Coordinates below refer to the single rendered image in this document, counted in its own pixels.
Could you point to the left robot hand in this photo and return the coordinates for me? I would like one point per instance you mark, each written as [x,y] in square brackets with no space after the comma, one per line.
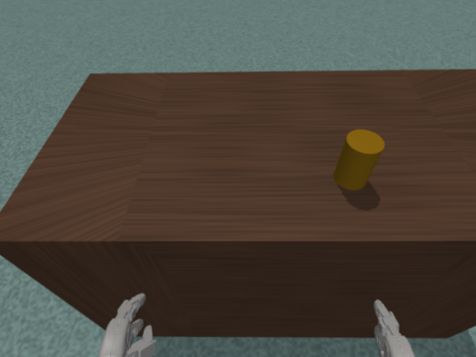
[120,333]

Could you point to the can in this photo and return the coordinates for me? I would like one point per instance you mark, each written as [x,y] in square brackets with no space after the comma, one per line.
[358,157]

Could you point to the right robot hand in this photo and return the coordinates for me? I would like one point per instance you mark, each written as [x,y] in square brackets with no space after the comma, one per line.
[390,342]

